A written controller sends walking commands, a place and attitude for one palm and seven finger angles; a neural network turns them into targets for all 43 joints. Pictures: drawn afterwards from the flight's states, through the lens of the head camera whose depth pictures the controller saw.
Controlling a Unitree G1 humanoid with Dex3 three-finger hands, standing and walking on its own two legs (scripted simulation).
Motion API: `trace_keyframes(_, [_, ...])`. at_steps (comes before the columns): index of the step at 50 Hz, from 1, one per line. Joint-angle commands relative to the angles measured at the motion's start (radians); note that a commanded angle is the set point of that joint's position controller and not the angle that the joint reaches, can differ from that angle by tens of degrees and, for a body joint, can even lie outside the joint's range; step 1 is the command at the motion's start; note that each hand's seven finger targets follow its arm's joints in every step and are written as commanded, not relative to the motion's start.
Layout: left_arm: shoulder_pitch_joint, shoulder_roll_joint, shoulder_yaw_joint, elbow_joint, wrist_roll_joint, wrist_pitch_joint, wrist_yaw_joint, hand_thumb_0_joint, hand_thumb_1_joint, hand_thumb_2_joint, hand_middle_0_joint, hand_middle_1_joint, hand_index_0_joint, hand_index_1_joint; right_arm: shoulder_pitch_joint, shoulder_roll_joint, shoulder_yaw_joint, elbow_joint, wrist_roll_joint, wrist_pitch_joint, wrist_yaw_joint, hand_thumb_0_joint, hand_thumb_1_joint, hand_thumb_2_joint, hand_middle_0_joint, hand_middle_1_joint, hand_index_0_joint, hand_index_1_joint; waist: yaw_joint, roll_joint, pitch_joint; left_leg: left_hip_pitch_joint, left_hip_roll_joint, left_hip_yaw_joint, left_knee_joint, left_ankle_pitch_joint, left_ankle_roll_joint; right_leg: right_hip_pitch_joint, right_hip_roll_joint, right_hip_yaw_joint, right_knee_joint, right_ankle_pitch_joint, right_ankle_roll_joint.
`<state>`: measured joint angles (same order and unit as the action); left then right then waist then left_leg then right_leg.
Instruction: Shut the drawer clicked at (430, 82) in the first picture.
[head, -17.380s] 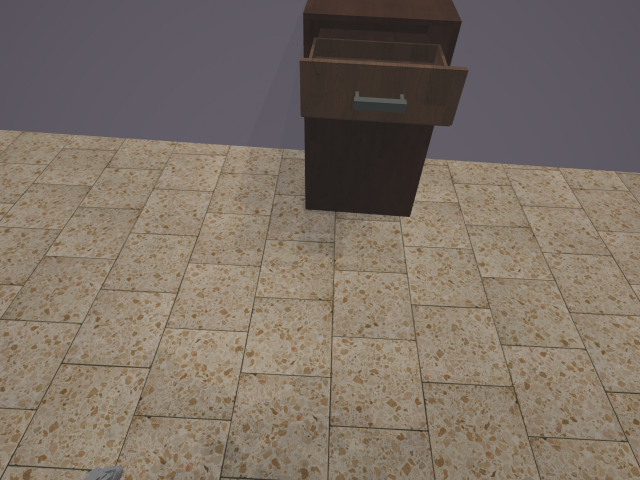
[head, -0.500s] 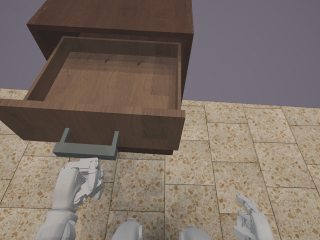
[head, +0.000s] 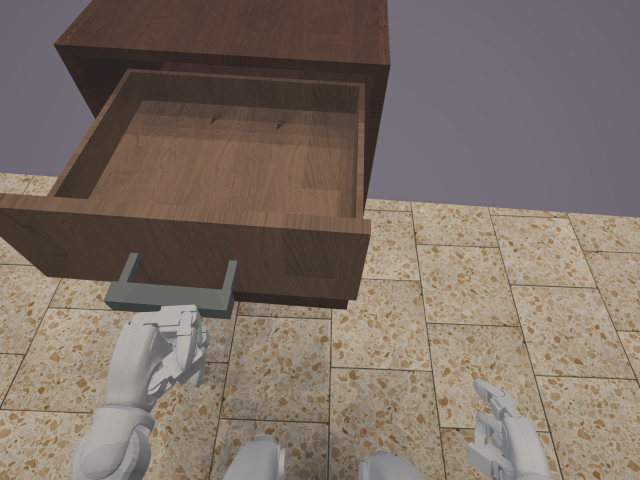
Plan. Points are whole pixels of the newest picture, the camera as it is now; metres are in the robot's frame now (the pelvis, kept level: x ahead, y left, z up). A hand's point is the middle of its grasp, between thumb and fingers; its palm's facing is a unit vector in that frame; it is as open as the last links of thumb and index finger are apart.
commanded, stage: push the drawer shut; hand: left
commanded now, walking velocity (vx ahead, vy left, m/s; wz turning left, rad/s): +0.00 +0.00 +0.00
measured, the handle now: (177, 282) +0.34 +0.18 +0.05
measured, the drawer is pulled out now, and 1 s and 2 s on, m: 0.28 0.16 0.04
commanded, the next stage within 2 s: none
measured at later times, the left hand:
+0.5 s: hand (206, 310) +0.31 +0.15 +0.05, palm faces -0.09 -1.00 -0.04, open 3.0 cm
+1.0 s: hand (220, 258) +0.38 +0.14 +0.05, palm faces -0.07 -1.00 -0.03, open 3.0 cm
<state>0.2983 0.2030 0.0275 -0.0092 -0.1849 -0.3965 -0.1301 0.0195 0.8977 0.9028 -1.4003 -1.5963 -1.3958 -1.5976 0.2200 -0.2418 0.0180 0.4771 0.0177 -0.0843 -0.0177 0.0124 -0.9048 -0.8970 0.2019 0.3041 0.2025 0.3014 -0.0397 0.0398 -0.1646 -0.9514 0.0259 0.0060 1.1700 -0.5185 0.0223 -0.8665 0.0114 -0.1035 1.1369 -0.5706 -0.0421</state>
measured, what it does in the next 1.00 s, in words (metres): stands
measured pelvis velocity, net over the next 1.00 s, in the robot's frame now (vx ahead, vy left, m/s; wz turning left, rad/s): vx -0.01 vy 0.01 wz -0.02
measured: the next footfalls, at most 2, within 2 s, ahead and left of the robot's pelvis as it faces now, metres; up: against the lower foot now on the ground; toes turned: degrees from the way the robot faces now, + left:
none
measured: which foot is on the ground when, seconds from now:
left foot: down 0.00-1.00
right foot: down 0.00-1.00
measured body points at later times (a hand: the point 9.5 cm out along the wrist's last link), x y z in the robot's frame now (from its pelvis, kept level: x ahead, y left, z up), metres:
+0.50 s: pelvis -0.02 +0.00 +0.00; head +0.06 +0.01 +0.45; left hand +0.30 +0.20 +0.05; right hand +0.14 -0.24 -0.09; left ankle +0.02 +0.10 -0.65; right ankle -0.01 -0.10 -0.65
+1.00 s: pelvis -0.01 +0.01 +0.01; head +0.08 +0.02 +0.45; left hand +0.37 +0.19 +0.05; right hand +0.09 -0.24 -0.10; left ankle +0.02 +0.10 -0.65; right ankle -0.01 -0.10 -0.65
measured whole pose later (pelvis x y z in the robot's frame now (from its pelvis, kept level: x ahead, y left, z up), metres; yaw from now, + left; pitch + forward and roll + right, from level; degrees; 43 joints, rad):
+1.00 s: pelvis -0.01 +0.01 +0.01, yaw -1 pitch +18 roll -2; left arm -0.32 0.22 0.11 0.58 -0.15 -0.42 -0.09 -0.02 0.81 0.89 -1.40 -1.60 -1.40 -1.60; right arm 0.27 -0.25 0.02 0.60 0.01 -0.01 0.00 0.01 -0.91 -0.90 0.20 0.30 0.20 0.30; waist -0.08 0.02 -0.14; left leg -0.95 0.02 0.04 1.11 -0.47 0.04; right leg -0.88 0.01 -0.07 1.08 -0.52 -0.02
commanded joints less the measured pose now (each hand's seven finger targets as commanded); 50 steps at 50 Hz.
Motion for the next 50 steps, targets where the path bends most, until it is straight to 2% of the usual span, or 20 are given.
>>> trace_keyframes(1, [-0.163, 0.101, 0.058, -0.176, -0.007, -0.046, 0.011, 0.000, 0.900, 0.900, -1.400, -1.600, -1.400, -1.600, -0.009, -0.138, -0.056, -0.132, 0.005, -0.038, -0.007, 0.000, -0.900, -0.900, 0.200, 0.300, 0.200, 0.300, -0.023, -0.013, -0.230, 0.221, -0.012, -0.042, -0.155, 0.275, 0.012, 0.118, 0.003, 0.070, -0.187, 0.314, 0.021])
trace_keyframes(5, [-0.260, 0.095, 0.056, -0.141, -0.014, -0.051, 0.010, 0.000, 0.900, 0.900, -1.400, -1.600, -1.400, -1.600, -0.018, -0.136, -0.053, -0.117, 0.005, -0.037, -0.011, 0.000, -0.900, -0.900, 0.200, 0.300, 0.200, 0.300, -0.033, -0.020, -0.217, 0.207, -0.015, -0.040, -0.157, 0.221, 0.013, 0.104, 0.000, 0.080, -0.205, 0.255, 0.024])
trace_keyframes(6, [-0.289, 0.123, 0.080, -0.132, -0.010, -0.056, 0.014, 0.000, 0.900, 0.900, -1.400, -1.600, -1.400, -1.600, -0.016, -0.141, -0.053, -0.107, 0.006, -0.037, -0.014, 0.000, -0.900, -0.900, 0.200, 0.300, 0.200, 0.300, -0.034, -0.024, -0.216, 0.205, -0.013, -0.042, -0.157, 0.220, 0.014, 0.104, 0.001, 0.080, -0.205, 0.247, 0.022])
trace_keyframes(8, [-0.330, 0.095, 0.055, -0.117, -0.011, -0.060, 0.009, 0.000, 0.900, 0.900, -1.400, -1.600, -1.400, -1.600, -0.023, -0.138, -0.052, -0.101, 0.007, -0.038, -0.013, 0.000, -0.900, -0.900, 0.200, 0.300, 0.200, 0.300, -0.034, 0.000, -0.237, 0.226, -0.014, -0.044, -0.164, 0.216, 0.013, 0.093, 0.002, 0.077, -0.203, 0.237, 0.021])
trace_keyframes(11, [-0.369, 0.130, 0.087, -0.073, -0.015, -0.057, 0.012, 0.000, 0.900, 0.900, -1.400, -1.600, -1.400, -1.600, -0.025, -0.145, -0.051, -0.087, 0.007, -0.038, -0.015, 0.000, -0.900, -0.900, 0.200, 0.300, 0.200, 0.300, -0.026, 0.006, -0.231, 0.218, -0.015, -0.045, -0.172, 0.202, 0.013, 0.103, 0.000, 0.083, -0.216, 0.214, 0.018])
trace_keyframes(12, [-0.409, 0.105, 0.063, -0.065, -0.014, -0.058, 0.008, 0.000, 0.900, 0.900, -1.400, -1.600, -1.400, -1.600, -0.023, -0.141, -0.049, -0.081, 0.007, -0.038, -0.014, 0.000, -0.900, -0.900, 0.200, 0.300, 0.200, 0.300, -0.036, 0.003, -0.244, 0.232, -0.015, -0.045, -0.174, 0.207, 0.014, 0.100, 0.000, 0.081, -0.214, 0.223, 0.020])
trace_keyframes(16, [-0.503, 0.130, 0.082, -0.003, -0.014, -0.052, 0.012, 0.000, 0.900, 0.900, -1.400, -1.600, -1.400, -1.600, -0.024, -0.151, -0.048, -0.063, 0.011, -0.036, -0.018, 0.000, -0.900, -0.900, 0.200, 0.300, 0.200, 0.300, -0.042, -0.006, -0.227, 0.231, -0.012, -0.053, -0.187, 0.165, 0.014, 0.077, 0.001, 0.080, -0.226, 0.173, 0.021])
trace_keyframes(19, [-0.575, 0.116, 0.074, 0.047, -0.017, -0.049, 0.013, 0.000, 0.900, 0.900, -1.400, -1.600, -1.400, -1.600, -0.022, -0.150, -0.049, -0.052, 0.012, -0.035, -0.018, 0.000, -0.900, -0.900, 0.200, 0.300, 0.200, 0.300, -0.045, -0.013, -0.235, 0.234, -0.013, -0.052, -0.193, 0.152, 0.012, 0.076, -0.001, 0.082, -0.230, 0.163, 0.023])
trace_keyframes(21, [-0.609, 0.141, 0.098, 0.085, -0.015, -0.047, 0.019, 0.000, 0.900, 0.900, -1.400, -1.600, -1.400, -1.600, -0.013, -0.154, -0.049, -0.042, 0.011, -0.033, -0.019, 0.000, -0.900, -0.900, 0.200, 0.300, 0.200, 0.300, -0.044, -0.027, -0.240, 0.226, -0.013, -0.051, -0.194, 0.154, 0.014, 0.090, -0.001, 0.085, -0.234, 0.164, 0.023])
trace_keyframes(24, [-0.677, 0.115, 0.078, 0.130, -0.012, -0.044, 0.019, 0.000, 0.900, 0.900, -1.400, -1.600, -1.400, -1.600, -0.011, -0.152, -0.048, -0.038, 0.013, -0.029, -0.016, 0.000, -0.900, -0.900, 0.200, 0.300, 0.200, 0.300, -0.040, 0.013, -0.248, 0.249, -0.015, -0.053, -0.206, 0.156, 0.007, 0.078, -0.002, 0.079, -0.228, 0.170, 0.020])
trace_keyframes(26, [-0.719, 0.129, 0.088, 0.166, -0.003, -0.044, 0.030, 0.000, 0.900, 0.900, -1.400, -1.600, -1.400, -1.600, -0.002, -0.158, -0.050, -0.029, 0.012, -0.023, -0.016, 0.000, -0.900, -0.900, 0.200, 0.300, 0.200, 0.300, -0.050, -0.018, -0.250, 0.252, -0.011, -0.058, -0.206, 0.154, 0.011, 0.066, 0.001, 0.076, -0.228, 0.167, 0.022])
trace_keyframes(29, [-0.781, 0.128, 0.090, 0.204, -0.001, -0.047, 0.034, 0.000, 0.900, 0.900, -1.400, -1.600, -1.400, -1.600, 0.008, -0.158, -0.050, -0.022, 0.011, -0.017, -0.012, 0.000, -0.900, -0.900, 0.200, 0.300, 0.200, 0.300, -0.046, 0.006, -0.267, 0.266, -0.013, -0.055, -0.210, 0.165, 0.007, 0.071, -0.002, 0.077, -0.228, 0.181, 0.021])
trace_keyframes(31, [-0.784, 0.153, 0.116, 0.241, 0.006, -0.050, 0.040, 0.000, 0.900, 0.900, -1.400, -1.600, -1.400, -1.600, 0.021, -0.164, -0.052, -0.017, 0.010, -0.011, -0.011, 0.000, -0.900, -0.900, 0.200, 0.300, 0.200, 0.300, -0.044, -0.027, -0.281, 0.263, -0.010, -0.058, -0.212, 0.179, 0.008, 0.085, 0.002, 0.075, -0.224, 0.192, 0.020])
trace_keyframes(35, [-0.809, 0.129, 0.108, 0.267, 0.006, -0.056, 0.042, 0.000, 0.900, 0.900, -1.400, -1.600, -1.400, -1.600, 0.034, -0.161, -0.055, -0.016, 0.007, 0.002, 0.000, 0.000, -0.900, -0.900, 0.200, 0.300, 0.200, 0.300, -0.038, 0.010, -0.307, 0.298, -0.011, -0.054, -0.216, 0.227, 0.002, 0.091, 0.001, 0.072, -0.221, 0.238, 0.018])
trace_keyframes(37, [-0.845, 0.130, 0.107, 0.300, 0.013, -0.062, 0.045, 0.000, 0.900, 0.900, -1.400, -1.600, -1.400, -1.600, 0.046, -0.164, -0.057, -0.007, 0.006, 0.010, 0.002, 0.000, -0.900, -0.900, 0.200, 0.300, 0.200, 0.300, -0.053, -0.015, -0.298, 0.303, -0.007, -0.059, -0.215, 0.244, 0.004, 0.075, 0.005, 0.068, -0.215, 0.253, 0.020])
trace_keyframes(38, [-0.838, 0.137, 0.120, 0.303, 0.012, -0.065, 0.047, 0.000, 0.900, 0.900, -1.400, -1.600, -1.400, -1.600, 0.049, -0.164, -0.058, -0.009, 0.005, 0.013, 0.005, 0.000, -0.900, -0.900, 0.200, 0.300, 0.200, 0.300, -0.039, 0.002, -0.307, 0.301, -0.008, -0.057, -0.216, 0.247, 0.001, 0.085, 0.004, 0.070, -0.214, 0.255, 0.018])
trace_keyframes(41, [-0.880, 0.168, 0.145, 0.337, 0.021, -0.076, 0.053, 0.000, 0.900, 0.900, -1.400, -1.600, -1.400, -1.600, 0.066, -0.168, -0.060, 0.001, 0.003, 0.024, 0.007, 0.000, -0.900, -0.900, 0.200, 0.300, 0.200, 0.300, -0.047, -0.012, -0.306, 0.304, -0.005, -0.060, -0.211, 0.275, 0.002, 0.082, 0.008, 0.067, -0.207, 0.280, 0.017])
trace_keyframes(43, [-0.905, 0.123, 0.109, 0.335, 0.023, -0.084, 0.051, 0.000, 0.900, 0.900, -1.400, -1.600, -1.400, -1.600, 0.071, -0.163, -0.062, 0.002, 0.002, 0.029, 0.012, 0.000, -0.900, -0.900, 0.200, 0.300, 0.200, 0.300, -0.053, 0.015, -0.330, 0.336, -0.005, -0.059, -0.210, 0.299, -0.002, 0.070, 0.006, 0.065, -0.203, 0.296, 0.017])
trace_keyframes(46, [-0.941, 0.168, 0.144, 0.381, 0.030, -0.090, 0.055, 0.000, 0.900, 0.900, -1.400, -1.600, -1.400, -1.600, 0.082, -0.169, -0.064, 0.014, 0.000, 0.040, 0.012, 0.000, -0.900, -0.900, 0.200, 0.300, 0.200, 0.300, -0.057, 0.003, -0.312, 0.318, -0.004, -0.058, -0.206, 0.297, 0.000, 0.064, 0.009, 0.068, -0.202, 0.298, 0.017])
trace_keyframes(50, [-0.991, 0.151, 0.136, 0.420, 0.032, -0.097, 0.058, 0.000, 0.900, 0.900, -1.400, -1.600, -1.400, -1.600, 0.097, -0.167, -0.066, 0.024, 0.000, 0.050, 0.014, 0.000, -0.900, -0.900, 0.200, 0.300, 0.200, 0.300, -0.063, 0.003, -0.318, 0.335, -0.002, -0.060, -0.207, 0.307, -0.004, 0.053, 0.009, 0.066, -0.202, 0.305, 0.017])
